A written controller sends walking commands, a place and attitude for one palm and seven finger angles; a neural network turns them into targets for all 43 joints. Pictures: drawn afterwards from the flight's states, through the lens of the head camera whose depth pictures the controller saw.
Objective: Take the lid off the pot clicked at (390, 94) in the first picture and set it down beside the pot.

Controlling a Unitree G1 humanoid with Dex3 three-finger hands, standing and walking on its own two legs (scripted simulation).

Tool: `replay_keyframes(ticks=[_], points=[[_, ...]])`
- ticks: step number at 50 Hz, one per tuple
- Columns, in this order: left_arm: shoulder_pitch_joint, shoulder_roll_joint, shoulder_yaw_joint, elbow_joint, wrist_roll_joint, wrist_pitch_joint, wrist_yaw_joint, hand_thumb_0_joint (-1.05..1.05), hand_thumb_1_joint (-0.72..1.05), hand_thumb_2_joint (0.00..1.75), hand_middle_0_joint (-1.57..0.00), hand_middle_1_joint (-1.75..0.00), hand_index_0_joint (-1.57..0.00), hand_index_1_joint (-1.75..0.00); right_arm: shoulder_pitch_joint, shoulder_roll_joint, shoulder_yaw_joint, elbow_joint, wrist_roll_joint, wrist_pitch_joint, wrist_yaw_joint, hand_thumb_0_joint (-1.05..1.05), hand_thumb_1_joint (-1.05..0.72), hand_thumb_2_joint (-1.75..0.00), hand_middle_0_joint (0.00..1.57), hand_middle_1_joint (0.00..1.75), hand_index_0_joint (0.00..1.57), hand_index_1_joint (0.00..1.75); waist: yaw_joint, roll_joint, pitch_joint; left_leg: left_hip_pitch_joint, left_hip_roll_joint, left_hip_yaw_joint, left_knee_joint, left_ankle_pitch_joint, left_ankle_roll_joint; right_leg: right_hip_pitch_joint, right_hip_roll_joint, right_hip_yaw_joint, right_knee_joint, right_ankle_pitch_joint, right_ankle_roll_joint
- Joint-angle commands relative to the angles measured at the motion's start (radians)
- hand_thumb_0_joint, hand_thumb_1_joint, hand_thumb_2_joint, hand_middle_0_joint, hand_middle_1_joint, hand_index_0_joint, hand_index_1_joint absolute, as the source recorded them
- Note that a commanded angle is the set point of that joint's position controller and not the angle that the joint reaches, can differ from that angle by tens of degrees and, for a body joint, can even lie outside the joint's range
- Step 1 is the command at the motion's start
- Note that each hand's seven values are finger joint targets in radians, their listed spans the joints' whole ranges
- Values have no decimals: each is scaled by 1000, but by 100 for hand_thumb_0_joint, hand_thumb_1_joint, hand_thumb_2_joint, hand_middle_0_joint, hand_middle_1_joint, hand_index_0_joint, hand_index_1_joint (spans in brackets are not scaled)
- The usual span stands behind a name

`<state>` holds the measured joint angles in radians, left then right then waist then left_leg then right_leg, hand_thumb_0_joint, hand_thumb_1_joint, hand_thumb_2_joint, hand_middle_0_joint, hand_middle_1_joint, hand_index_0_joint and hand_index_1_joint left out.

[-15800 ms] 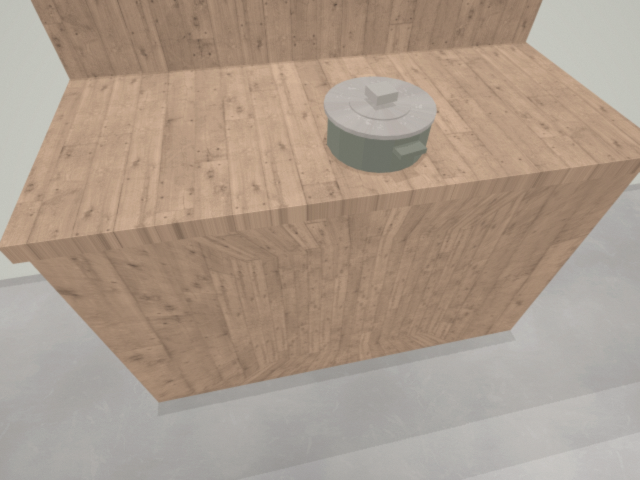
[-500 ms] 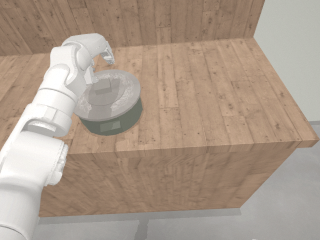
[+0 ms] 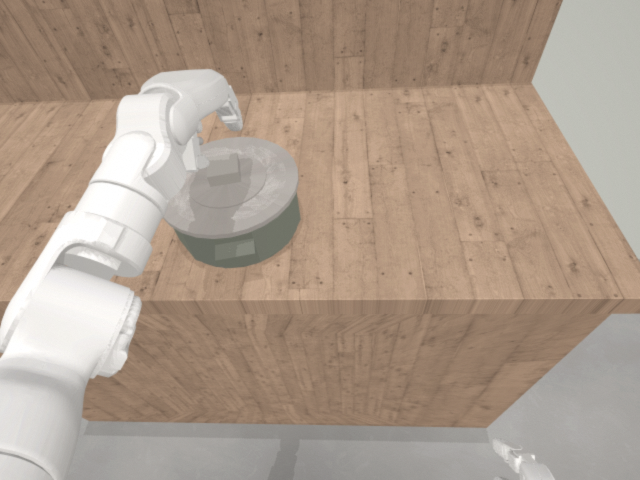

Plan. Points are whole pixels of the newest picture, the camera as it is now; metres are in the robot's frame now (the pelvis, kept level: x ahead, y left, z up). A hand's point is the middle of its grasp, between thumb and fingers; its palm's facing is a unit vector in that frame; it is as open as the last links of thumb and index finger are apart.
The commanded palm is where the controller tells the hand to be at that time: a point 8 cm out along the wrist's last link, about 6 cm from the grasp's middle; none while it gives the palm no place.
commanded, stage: lower the open fingers around the knob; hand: left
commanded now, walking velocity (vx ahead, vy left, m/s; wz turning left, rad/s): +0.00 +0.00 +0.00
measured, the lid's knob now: (223, 169) +0.50 +0.13 +0.12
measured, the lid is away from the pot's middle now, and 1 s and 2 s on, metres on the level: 0.00 0.00 0.00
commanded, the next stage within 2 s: close the fingers and squeeze the knob in 1.14 s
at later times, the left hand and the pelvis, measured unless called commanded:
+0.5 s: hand (218, 158) +0.47 +0.12 +0.17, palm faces -0.35 -0.03 -0.94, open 10.1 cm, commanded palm +0.46 +0.13 +0.22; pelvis +0.00 +0.00 +0.00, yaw +0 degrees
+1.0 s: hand (223, 170) +0.47 +0.12 +0.15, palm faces -0.36 -0.04 -0.93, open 10.1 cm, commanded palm +0.46 +0.13 +0.20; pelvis +0.00 +0.00 +0.00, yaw -1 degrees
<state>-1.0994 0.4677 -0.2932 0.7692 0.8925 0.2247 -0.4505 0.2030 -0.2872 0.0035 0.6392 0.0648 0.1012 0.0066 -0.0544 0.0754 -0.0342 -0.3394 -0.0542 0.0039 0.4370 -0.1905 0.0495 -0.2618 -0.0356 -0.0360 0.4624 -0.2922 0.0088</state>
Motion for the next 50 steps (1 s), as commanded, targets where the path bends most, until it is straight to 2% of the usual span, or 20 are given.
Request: replay_keyframes(ticks=[1, 3, 4, 6, 11, 14, 18, 20, 22, 25, 26, 30, 32, 35, 37, 39, 40, 42, 46, 50], points=[[-551, 222, 126, -220, 10, -3, 51, 0, -36, 158, -85, -8, -85, -8, -9, -110, -34, -105, -2, -33, 1, 0, -90, -90, 20, 30, 20, 30, -22, -88, -439, 356, 0, -48, 27, 409, 30, 6, 55, -6, -29, 420, -42], [-515, 190, 106, -140, 15, 15, 51, 0, -36, 158, -85, -8, -85, -8, -18, -106, -29, -101, 1, -28, -1, 0, -90, -90, 20, 30, 20, 30, -21, -125, -375, 303, -4, -37, 14, 324, 29, -5, 55, -13, -34, 383, -43], [-521, 236, 143, -130, 17, 17, 56, 0, -36, 158, -85, -8, -85, -8, -15, -113, -27, -96, 1, -27, -3, 0, -90, -90, 20, 30, 20, 30, -13, -137, -372, 283, -3, -32, 6, 301, 29, 13, 53, -12, -34, 385, -43], [-550, 177, 92, -118, 3, 52, 44, 0, -36, 158, -85, -8, -85, -8, -23, -111, -26, -95, 3, -24, 2, 0, -90, -90, 20, 30, 20, 30, -19, -102, -393, 289, -12, -38, 6, 305, 26, 16, 50, -11, -25, 399, -44], [-556, 185, 102, -121, 13, 62, 25, 0, -36, 158, -85, -8, -85, -8, -12, -112, -31, -101, -2, -35, -1, 0, -90, -90, 20, 30, 20, 30, -23, -137, -421, 312, -12, -49, 16, 328, 32, 27, 55, -8, -27, 417, -40], [-554, 194, 103, -61, 12, 62, 14, 0, -36, 158, -85, -8, -85, -8, -6, -116, -28, -94, 1, -40, -7, 0, -90, -90, 20, 30, 20, 30, -26, -159, -369, 274, -22, -39, 8, 261, 37, 25, 55, -7, -33, 405, -38], [-572, 187, 96, -60, 18, 48, 16, 0, -36, 158, -85, -8, -85, -8, 6, -116, -33, -89, -3, -42, -11, 0, -90, -90, 20, 30, 20, 30, -30, -129, -370, 288, -21, -42, 7, 254, 37, 8, 55, -7, -35, 391, -40], [-570, 120, 51, -80, -3, 36, 16, 0, -36, 158, -85, -8, -85, -8, 15, -118, -40, -88, -3, -39, -10, 0, -90, -90, 20, 30, 20, 30, -40, -115, -374, 304, -16, -46, 13, 272, 37, -12, 54, -13, -38, 386, -44], [-584, 179, 100, -140, 12, 19, 27, 0, -36, 158, -85, -8, -85, -8, 15, -113, -41, -97, -8, -50, -7, 0, -90, -90, 20, 30, 20, 30, -27, -91, -428, 343, -15, -54, 16, 304, 37, 9, 57, -5, -30, 396, -44], [-513, 114, 63, -39, -1, 25, 37, 0, -36, 158, -85, -8, -85, -8, 34, -117, -42, -79, -5, -41, -6, 0, -90, -90, 20, 30, 20, 30, -33, -99, -354, 298, -13, -48, 10, 281, 35, -25, 57, -17, -40, 369, -48], [-544, 183, 115, -64, 16, 21, 45, 0, -36, 158, -85, -8, -85, -8, 32, -119, -41, -77, -6, -42, -5, 0, -90, -90, 20, 30, 20, 30, -24, -114, -374, 298, -9, -48, 3, 260, 32, -5, 60, -14, -33, 365, -45], [-516, 123, 77, -103, 4, 12, 58, 0, -36, 158, -85, -8, -85, -8, 30, -115, -48, -86, -7, -50, -5, 0, -90, -90, 20, 30, 20, 30, -28, -94, -408, 338, -5, -52, 16, 333, 38, -8, 57, -11, -37, 394, -47], [-475, 210, 146, -43, 18, 14, 67, 0, -36, 158, -85, -8, -85, -8, 27, -118, -39, -85, -7, -50, -9, 0, -90, -90, 20, 30, 20, 30, -13, -144, -387, 290, -10, -39, 8, 282, 38, 29, 60, -5, -33, 400, -42], [-507, 66, 31, -50, -2, 24, 63, 0, -36, 158, -85, -8, -85, -8, 19, -113, -43, -80, -1, -43, -7, 0, -90, -90, 20, 30, 20, 30, -34, -113, -345, 284, -8, -36, 5, 259, 37, -30, 55, -16, -38, 364, -45], [-492, 154, 99, -24, 10, 23, 69, 0, -36, 158, -85, -8, -85, -8, 30, -119, -39, -76, -5, -42, -11, 0, -90, -90, 20, 30, 20, 30, -26, -127, -377, 284, -10, -35, 7, 239, 38, -3, 58, -8, -34, 364, -42], [-503, 162, 102, -3, 16, 21, 71, 0, -36, 158, -85, -8, -85, -8, 34, -118, -38, -71, -3, -41, -17, 0, -90, -90, 20, 30, 20, 30, -32, -145, -376, 271, -10, -28, 7, 231, 39, 2, 56, -4, -34, 378, -39], [-498, 125, 74, -37, 5, 11, 72, 0, -36, 158, -85, -8, -85, -8, 29, -117, -40, -81, -5, -41, -15, 0, -90, -90, 20, 30, 20, 30, -32, -100, -396, 284, -10, -30, 15, 264, 40, 0, 52, -4, -31, 396, -44], [-489, 126, 77, -35, 13, 9, 71, 0, -36, 158, -85, -8, -85, -8, 31, -113, -40, -78, -6, -39, -14, 0, -90, -90, 20, 30, 20, 30, -32, -120, -397, 297, -9, -34, 19, 278, 40, -5, 58, -6, -30, 400, -41], [-467, 180, 126, -56, 11, -1, 76, 0, -36, 158, -85, -8, -85, -8, 30, -113, -42, -83, -7, -42, -14, 0, -90, -90, 20, 30, 20, 30, -22, -121, -412, 302, -6, -33, 26, 327, 42, 21, 55, 1, -27, 440, -40], [-464, 122, 77, -84, 0, 4, 69, 0, -36, 158, -85, -8, -85, -8, 18, -113, -43, -88, -3, -33, -11, 0, -90, -90, 20, 30, 20, 30, -29, -108, -381, 295, -6, -27, 25, 321, 43, 2, 52, -6, -34, 436, -41]])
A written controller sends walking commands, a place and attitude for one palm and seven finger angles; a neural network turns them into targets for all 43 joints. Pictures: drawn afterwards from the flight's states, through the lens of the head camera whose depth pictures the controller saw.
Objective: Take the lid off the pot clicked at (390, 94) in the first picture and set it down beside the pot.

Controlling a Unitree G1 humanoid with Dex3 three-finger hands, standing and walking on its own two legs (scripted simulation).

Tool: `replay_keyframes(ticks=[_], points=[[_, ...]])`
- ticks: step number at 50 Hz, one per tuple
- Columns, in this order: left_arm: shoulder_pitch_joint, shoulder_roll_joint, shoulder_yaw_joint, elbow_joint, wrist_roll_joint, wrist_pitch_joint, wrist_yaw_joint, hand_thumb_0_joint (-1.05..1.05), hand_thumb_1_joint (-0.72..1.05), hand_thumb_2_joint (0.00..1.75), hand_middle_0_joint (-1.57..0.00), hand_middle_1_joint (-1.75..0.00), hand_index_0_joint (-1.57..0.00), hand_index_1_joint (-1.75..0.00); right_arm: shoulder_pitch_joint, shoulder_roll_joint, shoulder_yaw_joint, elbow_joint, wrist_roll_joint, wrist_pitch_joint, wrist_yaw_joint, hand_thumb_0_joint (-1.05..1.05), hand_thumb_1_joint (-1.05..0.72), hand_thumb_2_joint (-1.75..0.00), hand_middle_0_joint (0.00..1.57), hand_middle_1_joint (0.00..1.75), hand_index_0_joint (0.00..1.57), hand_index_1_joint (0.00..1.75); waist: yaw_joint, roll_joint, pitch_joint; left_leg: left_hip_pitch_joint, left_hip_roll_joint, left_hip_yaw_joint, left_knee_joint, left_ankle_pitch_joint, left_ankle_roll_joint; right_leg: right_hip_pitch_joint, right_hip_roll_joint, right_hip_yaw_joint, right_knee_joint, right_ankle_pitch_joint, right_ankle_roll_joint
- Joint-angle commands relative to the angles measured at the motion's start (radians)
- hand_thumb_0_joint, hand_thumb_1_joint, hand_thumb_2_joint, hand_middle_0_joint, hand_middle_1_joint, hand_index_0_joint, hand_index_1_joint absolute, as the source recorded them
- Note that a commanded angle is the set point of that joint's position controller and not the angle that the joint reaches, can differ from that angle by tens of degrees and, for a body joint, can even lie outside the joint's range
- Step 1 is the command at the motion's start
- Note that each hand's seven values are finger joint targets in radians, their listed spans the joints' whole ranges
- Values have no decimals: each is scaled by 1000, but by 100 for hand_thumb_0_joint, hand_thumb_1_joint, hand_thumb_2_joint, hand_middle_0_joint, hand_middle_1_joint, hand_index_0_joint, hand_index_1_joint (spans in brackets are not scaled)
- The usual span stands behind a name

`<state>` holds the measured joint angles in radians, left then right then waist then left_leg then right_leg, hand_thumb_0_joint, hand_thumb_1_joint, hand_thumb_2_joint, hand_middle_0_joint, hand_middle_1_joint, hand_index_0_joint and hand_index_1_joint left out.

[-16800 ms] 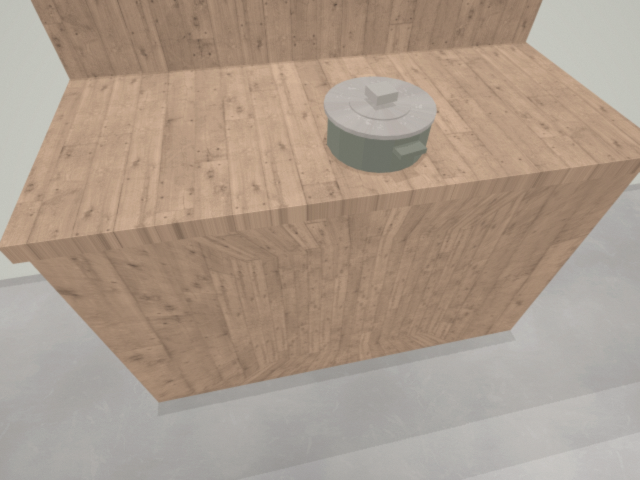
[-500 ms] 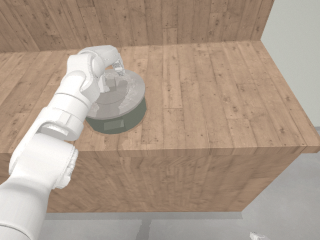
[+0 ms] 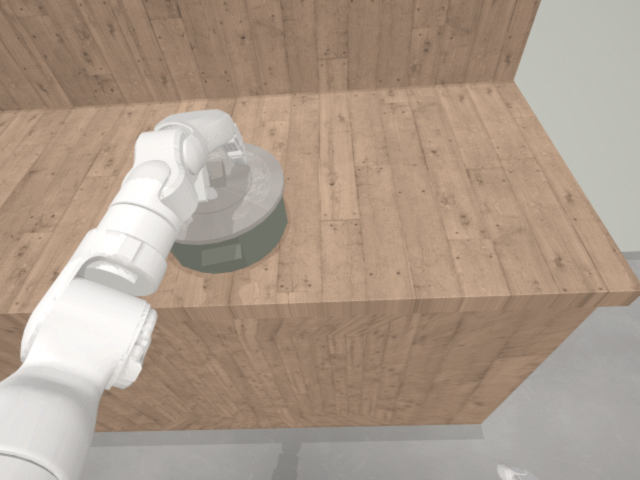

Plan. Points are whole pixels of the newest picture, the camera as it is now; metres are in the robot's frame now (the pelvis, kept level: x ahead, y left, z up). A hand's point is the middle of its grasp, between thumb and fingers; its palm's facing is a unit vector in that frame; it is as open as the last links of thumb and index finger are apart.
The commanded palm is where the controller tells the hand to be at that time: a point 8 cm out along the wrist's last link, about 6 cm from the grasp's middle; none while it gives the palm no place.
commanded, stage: lower the open fingers around the knob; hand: left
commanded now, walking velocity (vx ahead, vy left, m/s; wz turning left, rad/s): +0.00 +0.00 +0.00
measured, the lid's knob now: (208, 174) +0.49 +0.14 +0.12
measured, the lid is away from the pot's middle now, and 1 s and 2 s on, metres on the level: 0.00 0.00 0.00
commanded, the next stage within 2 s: close the fingers and squeeze the knob in 0.14 s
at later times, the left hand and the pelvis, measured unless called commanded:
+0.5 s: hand (202, 179) +0.46 +0.14 +0.15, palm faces -0.36 -0.04 -0.93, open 10.0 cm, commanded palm +0.45 +0.14 +0.21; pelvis +0.00 +0.00 +0.00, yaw +1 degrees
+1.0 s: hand (199, 177) +0.46 +0.14 +0.15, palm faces -0.35 -0.06 -0.93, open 7.7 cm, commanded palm +0.45 +0.15 +0.21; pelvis +0.00 +0.00 +0.00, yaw +0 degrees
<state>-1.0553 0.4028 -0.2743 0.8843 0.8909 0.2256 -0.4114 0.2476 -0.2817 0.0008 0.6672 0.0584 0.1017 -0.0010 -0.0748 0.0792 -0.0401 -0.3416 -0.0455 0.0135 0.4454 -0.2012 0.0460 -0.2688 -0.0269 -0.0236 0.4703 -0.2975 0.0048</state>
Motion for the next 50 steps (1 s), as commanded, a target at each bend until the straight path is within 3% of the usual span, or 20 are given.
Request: replay_keyframes(ticks=[1, 5, 7, 10, 12, 13, 17, 20, 23, 25, 27, 30, 32, 37, 39, 40, 43, 45, 47, 50], points=[[-497, 249, 108, -206, 11, 2, 35, 0, -36, 158, -85, -8, -85, -8, -25, -119, -39, -116, 2, -35, -4, 0, -90, -90, 20, 30, 20, 30, 1, -118, -396, 305, -15, -39, 21, 342, 46, 29, 46, -13, -36, 449, -35], [-474, 209, 76, -234, 1, 6, 30, 0, -36, 158, -85, -8, -85, -8, -36, -116, -38, -127, 4, -33, -1, 0, -90, -90, 20, 30, 20, 30, -1, -101, -394, 310, -15, -40, 25, 386, 47, 30, 44, -14, -38, 476, -36], [-471, 254, 107, -235, 14, 12, 31, 0, -36, 158, -85, -8, -85, -8, -39, -117, -36, -127, 5, -32, 1, 0, -90, -90, 20, 30, 20, 30, 4, -116, -397, 314, -14, -46, 24, 379, 44, 35, 50, -15, -32, 466, -34], [-469, 197, 64, -285, 1, 17, 29, 0, -36, 158, -85, -8, -85, -8, -51, -114, -39, -136, 8, -32, 6, 0, -90, -90, 20, 30, 20, 30, 1, -78, -399, 337, -10, -53, 27, 407, 41, 8, 47, -21, -35, 445, -39], [-463, 223, 83, -244, 9, 29, 30, 0, -36, 158, -85, -8, -85, -8, -48, -115, -36, -125, 7, -28, 5, 0, -90, -90, 20, 30, 20, 30, -1, -108, -372, 320, -11, -47, 22, 352, 40, 4, 53, -23, -38, 425, -35], [-473, 237, 90, -238, 9, 30, 30, 0, -14, 103, -54, -60, -54, -60, -49, -116, -33, -125, 9, -28, 3, 0, -90, -90, 20, 30, 20, 30, 2, -123, -375, 303, -15, -45, 16, 317, 40, 20, 52, -21, -38, 420, -36], [-518, 216, 64, -188, 13, 36, 27, 0, -10, 104, -53, -69, -53, -69, -47, -116, -29, -113, 9, -25, -6, 0, -90, -90, 20, 30, 20, 30, -9, -126, -356, 284, -19, -44, 10, 268, 39, 2, 51, -23, -40, 393, -37], [-567, 206, 58, -252, 7, 16, 31, 0, -7, 104, -53, -75, -53, -75, -46, -113, -34, -122, 4, -35, -9, 0, -90, -90, 20, 30, 20, 30, -12, -77, -414, 331, -16, -52, 19, 305, 40, 2, 46, -18, -39, 402, -42], [-521, 223, 77, -159, 16, 19, 30, 0, -4, 104, -54, -80, -54, -80, -34, -115, -30, -107, 5, -35, -13, 0, -90, -90, 20, 30, 20, 30, -9, -127, -374, 298, -17, -44, 12, 276, 40, 0, 50, -19, -41, 397, -38], [-553, 167, 35, -203, -1, 10, 25, 0, -2, 103, -54, -83, -54, -83, -36, -113, -35, -112, 3, -35, -11, 0, -90, -90, 20, 30, 20, 30, -18, -112, -378, 306, -18, -46, 16, 288, 42, -8, 45, -22, -45, 406, -41], [-530, 275, 120, -189, 15, 6, 32, 0, 0, 103, -55, -85, -55, -85, -27, -119, -32, -111, 1, -37, -13, 0, -90, -90, 20, 30, 20, 30, 1, -128, -400, 300, -16, -46, 12, 292, 42, 30, 48, -15, -39, 422, -39], [-516, 198, 62, -220, 4, -3, 30, 0, 3, 102, -56, -89, -56, -89, -31, -114, -37, -117, 3, -37, -8, 0, -90, -90, 20, 30, 20, 30, -7, -108, -395, 318, -12, -50, 19, 348, 42, 13, 46, -20, -41, 434, -41], [-480, 235, 92, -155, 11, 8, 30, 0, 5, 101, -57, -91, -57, -91, -28, -117, -31, -110, 4, -33, -8, 0, -90, -90, 20, 30, 20, 30, -1, -143, -351, 279, -14, -44, 8, 294, 41, 17, 51, -22, -44, 414, -37], [-525, 270, 112, -219, 20, 3, 36, 0, 11, 98, -59, -96, -59, -96, -24, -119, -36, -115, 2, -41, -8, 0, -90, -90, 20, 30, 20, 30, 3, -102, -396, 311, -14, -50, 10, 306, 42, 25, 51, -18, -44, 417, -39], [-503, 264, 106, -187, 21, 5, 35, 0, 14, 97, -60, -97, -60, -97, -26, -118, -33, -113, 4, -42, -12, 0, -90, -90, 20, 30, 20, 30, 2, -113, -383, 297, -15, -45, 8, 296, 41, 26, 51, -17, -45, 417, -38], [-514, 207, 62, -224, 6, 2, 31, 0, 15, 96, -61, -98, -61, -98, -28, -118, -37, -120, 4, -42, -8, 0, -90, -90, 20, 30, 20, 30, -6, -84, -391, 311, -14, -48, 12, 325, 43, 15, 47, -20, -46, 423, -42], [-490, 261, 110, -225, 17, 7, 34, 0, 19, 94, -63, -100, -63, -100, -26, -118, -39, -121, 4, -46, -7, 0, -90, -90, 20, 30, 20, 30, 5, -95, -408, 326, -12, -50, 16, 347, 42, 25, 51, -16, -42, 431, -39], [-492, 238, 92, -220, 5, 8, 31, 0, 21, 92, -64, -101, -64, -101, -22, -124, -40, -117, 5, -40, -7, 0, -90, -90, 20, 30, 20, 30, -3, -109, -391, 311, -9, -50, 13, 336, 43, 19, 50, -22, -47, 428, -40], [-502, 277, 114, -181, 19, 15, 32, 0, 24, 90, -66, -102, -66, -102, -22, -125, -35, -109, 5, -39, -9, 0, -90, -90, 20, 30, 20, 30, 0, -123, -367, 289, -12, -45, 8, 295, 42, 20, 53, -20, -47, 412, -38], [-495, 249, 99, -244, 10, 8, 31, 0, 28, 87, -68, -103, -68, -103, -30, -122, -40, -125, 3, -46, -9, 0, -90, -90, 20, 30, 20, 30, 2, -83, -421, 332, -10, -52, 21, 367, 43, 24, 49, -17, -43, 439, -41]])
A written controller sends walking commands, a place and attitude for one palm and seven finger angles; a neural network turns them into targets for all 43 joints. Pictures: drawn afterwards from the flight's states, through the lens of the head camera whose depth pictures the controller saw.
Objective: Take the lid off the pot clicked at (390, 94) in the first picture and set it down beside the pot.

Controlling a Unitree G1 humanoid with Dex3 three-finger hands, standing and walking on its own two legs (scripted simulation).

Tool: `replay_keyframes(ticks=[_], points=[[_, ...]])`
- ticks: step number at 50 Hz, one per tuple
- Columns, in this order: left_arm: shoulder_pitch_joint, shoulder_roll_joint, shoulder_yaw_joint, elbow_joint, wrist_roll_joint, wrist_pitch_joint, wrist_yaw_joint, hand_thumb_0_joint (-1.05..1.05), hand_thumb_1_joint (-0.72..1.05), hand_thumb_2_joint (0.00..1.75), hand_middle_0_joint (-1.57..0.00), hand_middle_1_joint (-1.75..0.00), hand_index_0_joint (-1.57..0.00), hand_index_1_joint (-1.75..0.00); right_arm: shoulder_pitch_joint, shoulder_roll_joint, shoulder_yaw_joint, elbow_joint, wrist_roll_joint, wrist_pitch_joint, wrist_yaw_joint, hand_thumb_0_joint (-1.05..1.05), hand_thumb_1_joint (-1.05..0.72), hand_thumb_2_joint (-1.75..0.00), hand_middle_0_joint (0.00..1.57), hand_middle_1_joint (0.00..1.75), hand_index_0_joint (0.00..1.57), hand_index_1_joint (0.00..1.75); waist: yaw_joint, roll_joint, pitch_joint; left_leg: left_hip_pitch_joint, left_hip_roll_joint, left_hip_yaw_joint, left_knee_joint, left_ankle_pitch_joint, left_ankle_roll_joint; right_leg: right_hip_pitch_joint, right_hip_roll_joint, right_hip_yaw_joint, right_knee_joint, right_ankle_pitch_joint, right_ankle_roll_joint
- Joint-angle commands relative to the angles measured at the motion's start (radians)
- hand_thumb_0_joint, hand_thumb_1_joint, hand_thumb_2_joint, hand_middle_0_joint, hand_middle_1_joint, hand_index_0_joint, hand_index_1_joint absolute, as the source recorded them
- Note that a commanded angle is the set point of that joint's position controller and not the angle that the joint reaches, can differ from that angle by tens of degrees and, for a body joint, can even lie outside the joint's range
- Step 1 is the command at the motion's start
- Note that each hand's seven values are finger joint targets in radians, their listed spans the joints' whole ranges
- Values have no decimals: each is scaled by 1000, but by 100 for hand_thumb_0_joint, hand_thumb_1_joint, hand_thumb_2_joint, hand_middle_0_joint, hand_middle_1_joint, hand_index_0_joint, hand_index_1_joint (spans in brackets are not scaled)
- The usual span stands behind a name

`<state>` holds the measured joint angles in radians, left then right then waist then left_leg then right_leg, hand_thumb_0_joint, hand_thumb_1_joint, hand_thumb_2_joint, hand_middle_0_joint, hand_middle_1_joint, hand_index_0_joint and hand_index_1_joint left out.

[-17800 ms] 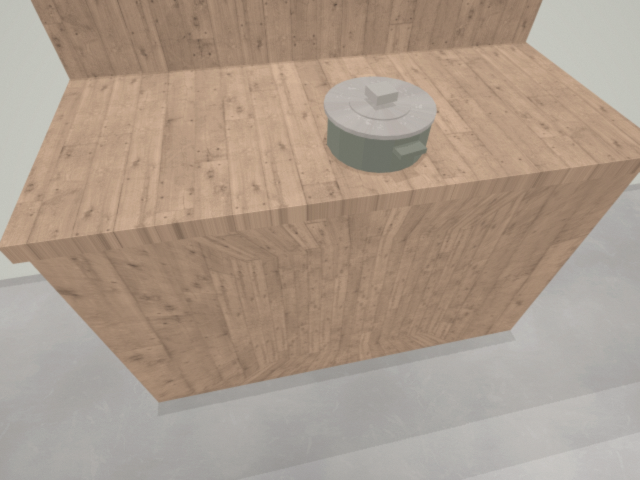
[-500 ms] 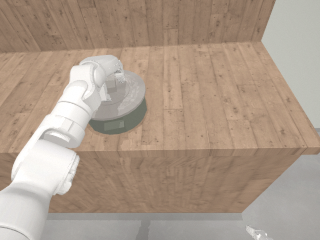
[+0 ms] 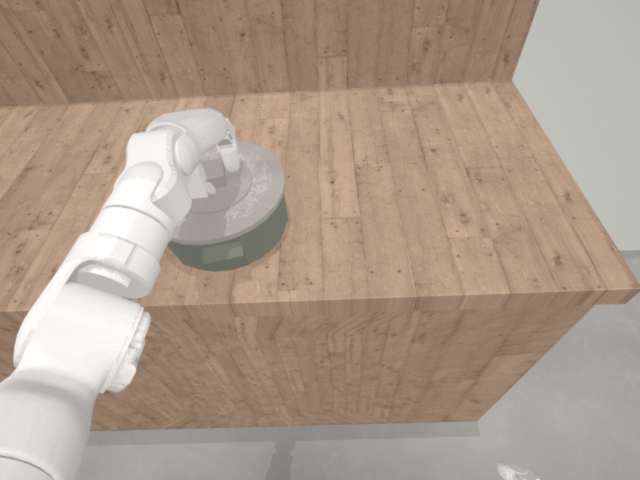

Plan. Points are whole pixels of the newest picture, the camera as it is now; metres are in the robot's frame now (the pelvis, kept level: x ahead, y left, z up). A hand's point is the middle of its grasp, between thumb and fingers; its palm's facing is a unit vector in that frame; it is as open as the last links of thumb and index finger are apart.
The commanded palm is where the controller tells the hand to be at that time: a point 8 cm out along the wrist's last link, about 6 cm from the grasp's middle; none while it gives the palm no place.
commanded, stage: close the fingers and squeeze the knob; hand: left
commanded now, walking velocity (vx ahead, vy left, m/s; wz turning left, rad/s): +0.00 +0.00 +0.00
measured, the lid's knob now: (208, 174) +0.49 +0.14 +0.12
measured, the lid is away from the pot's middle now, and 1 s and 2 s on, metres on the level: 0.00 0.00 0.02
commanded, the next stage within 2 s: lift the lid straight up in 0.70 s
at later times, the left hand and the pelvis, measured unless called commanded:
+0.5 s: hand (202, 175) +0.46 +0.14 +0.15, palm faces -0.36 -0.05 -0.93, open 7.2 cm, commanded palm +0.45 +0.14 +0.20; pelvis +0.00 +0.00 +0.00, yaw +0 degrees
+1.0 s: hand (201, 175) +0.46 +0.14 +0.15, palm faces -0.35 -0.05 -0.94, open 6.9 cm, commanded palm +0.45 +0.14 +0.22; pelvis +0.00 +0.00 +0.00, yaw +0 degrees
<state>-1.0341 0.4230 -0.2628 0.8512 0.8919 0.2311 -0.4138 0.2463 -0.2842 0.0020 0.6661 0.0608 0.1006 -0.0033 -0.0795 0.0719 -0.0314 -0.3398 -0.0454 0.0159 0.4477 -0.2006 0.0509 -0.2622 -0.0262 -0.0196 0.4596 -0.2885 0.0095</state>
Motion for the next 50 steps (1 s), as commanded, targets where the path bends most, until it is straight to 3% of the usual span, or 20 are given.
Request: replay_keyframes(ticks=[1, 5, 7, 10, 12, 15, 18, 20, 22, 25, 27, 30, 32, 35, 36, 39, 42, 45, 47, 50], points=[[-491, 246, 102, -173, 20, 6, 34, 0, 30, 85, -69, -103, -69, -103, -27, -117, -39, -120, 1, -43, -6, 0, -90, -90, 20, 30, 20, 30, 8, -92, -412, 322, -7, -53, 19, 358, 35, 11, 51, -21, -29, 418, -43], [-513, 204, 67, -187, 9, 8, 31, 0, 33, 84, -69, -102, -71, -103, -31, -119, -38, -123, 4, -36, -4, 0, -90, -90, 20, 30, 20, 30, 3, -80, -394, 316, -7, -55, 15, 350, 34, -9, 50, -28, -32, 402, -47], [-535, 223, 78, -186, 23, 12, 32, 0, 33, 88, -67, -100, -71, -103, -27, -117, -38, -117, 2, -35, -3, 0, -90, -90, 20, 30, 20, 30, 2, -78, -406, 326, -7, -55, 17, 335, 32, -13, 54, -26, -30, 394, -45], [-532, 171, 44, -205, 8, 11, 30, 0, 35, 91, -65, -99, -72, -103, -28, -117, -39, -121, 2, -34, 0, 0, -90, -90, 20, 30, 20, 30, -3, -65, -418, 344, -5, -61, 23, 399, 32, -23, 51, -28, -29, 410, -47], [-529, 251, 110, -209, 21, 10, 35, 0, 36, 92, -65, -98, -73, -104, -26, -116, -40, -121, -3, -40, -1, 0, -90, -90, 20, 30, 20, 30, 9, -84, -441, 350, -5, -60, 25, 386, 34, 5, 54, -21, -26, 422, -44], [-528, 153, 33, -184, -1, 18, 26, 0, 40, 93, -65, -98, -74, -104, -36, -113, -40, -117, 3, -34, -2, 0, -90, -90, 20, 30, 20, 30, -8, -112, -387, 318, -9, -52, 21, 366, 37, -17, 51, -27, -36, 421, -44], [-549, 223, 78, -137, 14, 23, 31, 0, 43, 94, -65, -98, -76, -105, -29, -115, -30, -110, 2, -34, -9, 0, -90, -90, 20, 30, 20, 30, 1, -111, -383, 290, -16, -48, 6, 280, 34, 2, 52, -25, -35, 390, -44], [-571, 175, 43, -185, 5, 12, 29, 0, 45, 95, -66, -98, -77, -105, -31, -115, -35, -114, 1, -36, -10, 0, -90, -90, 20, 30, 20, 30, -7, -96, -414, 317, -14, -51, 16, 331, 37, -1, 47, -24, -32, 416, -46], [-555, 216, 74, -142, 19, 13, 30, 0, 48, 96, -66, -98, -78, -106, -26, -114, -32, -106, -1, -34, -10, 0, -90, -90, 20, 30, 20, 30, -1, -97, -394, 307, -14, -52, 13, 301, 33, -5, 52, -25, -33, 397, -45], [-553, 183, 56, -160, 4, 6, 27, 0, 51, 97, -67, -99, -80, -107, -26, -114, -36, -113, -3, -36, -12, 0, -90, -90, 20, 30, 20, 30, -4, -105, -406, 309, -14, -49, 16, 326, 39, 5, 47, -22, -38, 419, -46], [-557, 253, 104, -174, 19, 0, 31, 0, 53, 98, -68, -99, -82, -107, -25, -116, -34, -114, -3, -38, -13, 0, -90, -90, 20, 30, 20, 30, 6, -111, -424, 311, -14, -48, 14, 323, 39, 30, 49, -17, -33, 434, -43], [-550, 191, 52, -141, 2, 3, 26, 0, 56, 99, -69, -100, -84, -108, -23, -118, -34, -106, 2, -31, -13, 0, -90, -90, 20, 30, 20, 30, -8, -120, -371, 285, -14, -42, 9, 310, 40, 9, 48, -23, -43, 425, -44], [-564, 223, 76, -163, 18, 3, 31, 0, 58, 99, -70, -101, -85, -109, -25, -116, -33, -109, 0, -34, -12, 0, -90, -90, 20, 30, 20, 30, 2, -95, -394, 305, -12, -47, 7, 305, 36, 7, 52, -23, -36, 410, -45], [-540, 189, 58, -192, 7, -4, 31, 0, 61, 100, -72, -102, -87, -109, -25, -114, -39, -117, -2, -39, -9, 0, -90, -90, 20, 30, 20, 30, -2, -75, -411, 332, -10, -54, 18, 355, 38, 2, 50, -22, -39, 421, -47], [-539, 230, 90, -182, 18, -2, 35, 0, 62, 101, -72, -102, -88, -110, -23, -115, -37, -111, -1, -38, -8, 0, -90, -90, 20, 30, 20, 30, 4, -95, -413, 330, -7, -55, 15, 344, 35, 8, 54, -21, -36, 413, -45], [-549, 194, 57, -161, 15, 10, 32, 0, 63, 101, -72, -102, -89, -110, -29, -113, -36, -107, 2, -38, -10, 0, -90, -90, 20, 30, 20, 30, -2, -105, -381, 308, -13, -48, 5, 289, 36, -3, 55, -25, -42, 394, -44], [-596, 262, 106, -218, 16, 3, 37, 0, 64, 101, -73, -102, -89, -110, -26, -115, -36, -112, -1, -45, -12, 0, -90, -90, 20, 30, 20, 30, 6, -85, -433, 327, -13, -55, 6, 311, 38, 31, 53, -18, -37, 418, -46], [-607, 213, 69, -280, 2, -1, 36, 0, 64, 102, -73, -102, -89, -110, -33, -111, -40, -121, -3, -57, -11, 0, -90, -90, 20, 30, 20, 30, -1, -48, -465, 378, -10, -63, 20, 405, 40, 20, 50, -18, -40, 452, -46], [-609, 314, 146, -262, 22, 4, 42, 0, 65, 102, -73, -102, -89, -110, -28, -114, -39, -111, -6, -62, -13, 0, -90, -90, 20, 30, 20, 30, 11, -86, -467, 366, -10, -65, 17, 385, 39, 48, 57, -14, -36, 459, -44], [-638, 244, 88, -304, -1, 5, 38, 0, 65, 102, -73, -102, -89, -110, -43, -111, -39, -121, 1, -72, -11, 0, -90, -90, 20, 30, 20, 30, 5, -57, -459, 375, -10, -67, 12, 393, 38, 31, 51, -18, -40, 451, -46]])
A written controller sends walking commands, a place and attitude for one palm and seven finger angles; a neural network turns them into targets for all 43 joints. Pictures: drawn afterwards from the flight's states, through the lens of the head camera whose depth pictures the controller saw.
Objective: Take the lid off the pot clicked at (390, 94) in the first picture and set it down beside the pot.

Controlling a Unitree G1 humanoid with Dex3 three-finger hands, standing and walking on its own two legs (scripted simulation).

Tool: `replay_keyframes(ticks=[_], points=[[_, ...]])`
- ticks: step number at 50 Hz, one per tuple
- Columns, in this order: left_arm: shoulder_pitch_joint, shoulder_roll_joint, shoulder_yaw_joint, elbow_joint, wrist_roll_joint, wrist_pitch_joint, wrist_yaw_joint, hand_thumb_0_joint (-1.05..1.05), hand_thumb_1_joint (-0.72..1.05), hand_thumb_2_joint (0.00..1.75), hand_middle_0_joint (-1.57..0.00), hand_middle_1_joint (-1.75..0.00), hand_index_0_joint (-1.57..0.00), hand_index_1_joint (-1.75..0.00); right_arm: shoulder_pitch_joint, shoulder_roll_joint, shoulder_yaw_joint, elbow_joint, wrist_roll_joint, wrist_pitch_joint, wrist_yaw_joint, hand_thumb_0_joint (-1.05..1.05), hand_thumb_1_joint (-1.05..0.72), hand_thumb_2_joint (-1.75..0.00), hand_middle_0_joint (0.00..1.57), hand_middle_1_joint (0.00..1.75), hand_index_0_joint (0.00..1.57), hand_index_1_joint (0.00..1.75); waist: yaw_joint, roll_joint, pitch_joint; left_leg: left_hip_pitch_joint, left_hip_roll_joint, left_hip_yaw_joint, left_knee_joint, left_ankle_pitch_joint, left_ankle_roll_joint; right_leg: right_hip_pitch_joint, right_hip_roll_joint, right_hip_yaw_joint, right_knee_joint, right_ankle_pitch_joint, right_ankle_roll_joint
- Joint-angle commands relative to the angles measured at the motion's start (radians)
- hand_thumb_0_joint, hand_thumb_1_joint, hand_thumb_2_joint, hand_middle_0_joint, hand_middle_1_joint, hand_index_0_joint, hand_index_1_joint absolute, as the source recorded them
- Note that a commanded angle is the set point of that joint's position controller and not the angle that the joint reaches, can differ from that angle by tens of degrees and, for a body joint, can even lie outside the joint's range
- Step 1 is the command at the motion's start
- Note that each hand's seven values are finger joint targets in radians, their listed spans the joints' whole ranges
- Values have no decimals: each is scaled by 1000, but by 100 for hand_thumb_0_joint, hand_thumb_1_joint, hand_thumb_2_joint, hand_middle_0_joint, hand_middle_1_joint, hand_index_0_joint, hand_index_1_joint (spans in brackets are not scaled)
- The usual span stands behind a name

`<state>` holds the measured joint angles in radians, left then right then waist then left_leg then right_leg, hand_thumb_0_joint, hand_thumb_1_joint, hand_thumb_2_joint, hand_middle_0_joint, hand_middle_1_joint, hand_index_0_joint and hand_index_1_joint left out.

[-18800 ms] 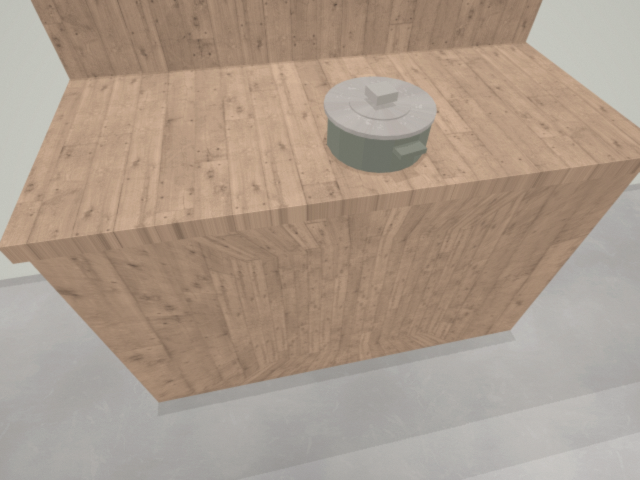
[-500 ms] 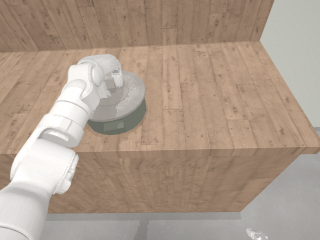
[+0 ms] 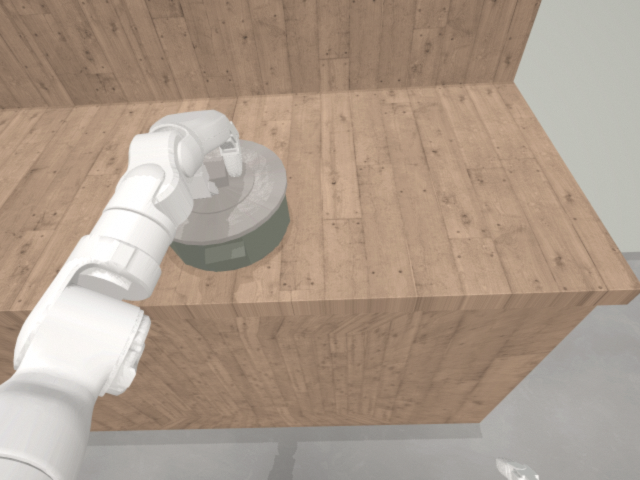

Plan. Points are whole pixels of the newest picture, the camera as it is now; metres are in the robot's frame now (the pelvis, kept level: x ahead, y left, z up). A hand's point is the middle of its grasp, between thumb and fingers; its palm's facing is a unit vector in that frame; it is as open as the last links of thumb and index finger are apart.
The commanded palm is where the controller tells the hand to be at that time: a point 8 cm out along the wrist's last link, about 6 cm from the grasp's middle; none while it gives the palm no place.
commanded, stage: lift the lid straight up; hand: left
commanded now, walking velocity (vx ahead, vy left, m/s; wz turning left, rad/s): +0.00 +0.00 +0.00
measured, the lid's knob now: (211, 173) +0.49 +0.14 +0.12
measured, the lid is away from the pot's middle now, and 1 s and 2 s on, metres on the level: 0.00 0.02 0.01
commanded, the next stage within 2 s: move the lid sideways beside the pot in 1.80 s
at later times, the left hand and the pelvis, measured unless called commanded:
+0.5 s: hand (187, 154) +0.45 +0.14 +0.19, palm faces -0.32 -0.05 -0.95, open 6.7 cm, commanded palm +0.45 +0.14 +0.26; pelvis -0.01 +0.00 +0.00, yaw +1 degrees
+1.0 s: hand (171, 123) +0.46 +0.15 +0.23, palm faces -0.30 -0.06 -0.95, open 6.6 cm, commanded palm +0.46 +0.15 +0.30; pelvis -0.01 +0.00 +0.00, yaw +1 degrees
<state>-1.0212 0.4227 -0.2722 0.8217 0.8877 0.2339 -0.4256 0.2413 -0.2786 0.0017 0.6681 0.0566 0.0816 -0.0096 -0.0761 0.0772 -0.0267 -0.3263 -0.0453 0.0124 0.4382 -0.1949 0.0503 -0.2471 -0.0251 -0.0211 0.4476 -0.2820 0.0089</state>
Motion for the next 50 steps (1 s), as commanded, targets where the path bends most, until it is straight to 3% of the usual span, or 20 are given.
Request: replay_keyframes(ticks=[1, 3, 9, 15, 17, 18, 20, 22, 25, 29, 30, 32, 35, 37, 40, 44, 45, 46, 49, 50], points=[[-669, 290, 128, -308, 17, -1, 53, 0, 65, 102, -73, -102, -89, -110, -36, -114, -38, -121, 2, -61, -4, 0, -90, -90, 20, 30, 20, 30, 9, -43, -500, 390, -8, -71, 26, 419, 36, 26, 53, -11, -19, 455, -43], [-640, 297, 135, -251, 27, 13, 50, 0, 65, 102, -73, -102, -90, -110, -35, -115, -37, -113, 0, -62, -5, 0, -90, -90, 20, 30, 20, 30, 10, -88, -469, 360, -12, -68, 20, 390, 36, 31, 55, -15, -23, 453, -42], [-699, 265, 99, -223, 22, 27, 29, 0, 65, 102, -73, -102, -90, -110, -49, -114, -31, -110, 4, -66, -11, 0, -90, -90, 20, 30, 20, 30, 1, -97, -421, 335, -21, -62, 6, 300, 36, 10, 53, -18, -34, 410, -43], [-723, 229, 70, -254, 1, 8, 10, 0, 65, 102, -73, -102, -90, -110, -41, -115, -35, -109, 1, -84, -15, 0, -90, -90, 20, 30, 20, 30, -7, -66, -457, 384, -19, -73, 16, 357, 38, 2, 48, -18, -37, 422, -46], [-726, 286, 115, -199, 20, 19, 6, 0, 65, 102, -73, -102, -90, -110, -41, -116, -30, -100, -1, -81, -14, 0, -90, -90, 20, 30, 20, 30, 3, -108, -426, 347, -21, -70, 6, 300, 36, 12, 52, -17, -37, 409, -44], [-738, 266, 94, -184, 18, 21, 3, 0, 65, 102, -73, -102, -90, -110, -49, -114, -26, -101, 2, -81, -15, 0, -90, -90, 20, 30, 20, 30, 0, -119, -404, 326, -27, -66, -2, 271, 35, 11, 50, -17, -39, 400, -43], [-763, 227, 63, -243, 0, 17, 1, 0, 65, 102, -73, -102, -90, -110, -52, -118, -31, -108, 4, -83, -13, 0, -90, -90, 20, 30, 20, 30, -3, -68, -437, 362, -21, -70, 5, 320, 35, 5, 45, -20, -34, 411, -47], [-774, 279, 103, -223, 29, 20, 1, 0, 65, 102, -73, -102, -90, -110, -48, -114, -28, -106, -4, -88, -13, 0, -90, -90, 20, 30, 20, 30, 5, -71, -453, 367, -23, -75, 7, 321, 33, 15, 51, -15, -33, 409, -47], [-754, 241, 72, -187, 10, 29, -8, 0, 65, 102, -73, -102, -90, -110, -52, -119, -28, -107, 2, -85, -13, 0, -90, -90, 20, 30, 20, 30, 0, -87, -427, 339, -24, -73, -2, 287, 33, 15, 46, -21, -38, 391, -49], [-835, 282, 92, -186, 34, 32, -16, 0, 65, 102, -73, -102, -90, -110, -52, -114, -24, -104, 1, -93, -18, 0, -90, -90, 20, 30, 20, 30, 3, -100, -425, 334, -28, -71, -11, 241, 34, 16, 49, -14, -41, 373, -45], [-829, 235, 54, -202, 14, 27, -16, 0, 65, 102, -73, -102, -90, -110, -53, -118, -25, -109, 2, -93, -17, 0, -90, -90, 20, 30, 20, 30, -5, -67, -438, 353, -26, -77, -5, 274, 33, 8, 47, -19, -41, 380, -50], [-828, 317, 119, -147, 39, 33, -19, 0, 65, 102, -73, -102, -90, -110, -42, -120, -24, -99, -5, -94, -19, 0, -90, -90, 20, 30, 20, 30, 6, -103, -427, 322, -28, -74, -11, 236, 35, 24, 51, -14, -42, 368, -47], [-837, 224, 41, -142, 21, 32, -26, 0, 65, 102, -73, -102, -90, -110, -42, -120, -24, -101, 2, -96, -20, 0, -90, -90, 20, 30, 20, 30, -10, -71, -408, 336, -25, -72, -13, 252, 33, -8, 48, -21, -50, 360, -49], [-880, 309, 102, -126, 45, 35, -25, 0, 65, 102, -73, -102, -90, -110, -33, -124, -22, -92, -1, -97, -21, 0, -90, -90, 20, 30, 20, 30, -2, -110, -413, 319, -25, -74, -19, 226, 33, 10, 52, -17, -46, 355, -46], [-883, 275, 74, -176, 26, 23, -28, 0, 65, 102, -73, -102, -90, -110, -36, -121, -26, -107, -3, -113, -22, 0, -90, -90, 20, 30, 20, 30, -3, -68, -474, 363, -23, -79, -5, 287, 36, 22, 46, -14, -43, 383, -49], [-872, 304, 92, -66, 50, 42, -40, 0, 65, 102, -73, -102, -90, -110, -25, -125, -23, -89, 0, -108, -24, 0, -90, -90, 20, 30, 20, 30, -3, -121, -402, 299, -27, -67, -17, 228, 36, 10, 50, -14, -48, 361, -44], [-880, 273, 67, -101, 30, 37, -39, 0, 65, 102, -73, -102, -90, -110, -21, -130, -23, -95, 0, -107, -21, 0, -90, -90, 20, 30, 20, 30, -5, -71, -415, 319, -26, -70, -17, 263, 35, 9, 44, -17, -51, 376, -49], [-913, 312, 94, -132, 50, 33, -36, 0, 65, 102, -73, -102, -90, -110, -23, -123, -24, -94, -2, -111, -20, 0, -90, -90, 20, 30, 20, 30, -1, -84, -450, 336, -23, -75, -12, 273, 32, 19, 49, -11, -43, 377, -46], [-954, 300, 76, -93, 53, 39, -43, 0, 65, 102, -73, -102, -90, -110, -17, -125, -23, -86, 2, -114, -26, 0, -90, -90, 20, 30, 20, 30, -13, -114, -422, 322, -25, -74, -20, 231, 35, 1, 53, -15, -51, 351, -43], [-944, 258, 44, -118, 31, 31, -43, 0, 65, 102, -73, -102, -90, -110, -16, -129, -25, -94, 0, -117, -26, 0, -90, -90, 20, 30, 20, 30, -17, -62, -440, 348, -22, -77, -14, 269, 34, -11, 47, -17, -53, 359, -49]])
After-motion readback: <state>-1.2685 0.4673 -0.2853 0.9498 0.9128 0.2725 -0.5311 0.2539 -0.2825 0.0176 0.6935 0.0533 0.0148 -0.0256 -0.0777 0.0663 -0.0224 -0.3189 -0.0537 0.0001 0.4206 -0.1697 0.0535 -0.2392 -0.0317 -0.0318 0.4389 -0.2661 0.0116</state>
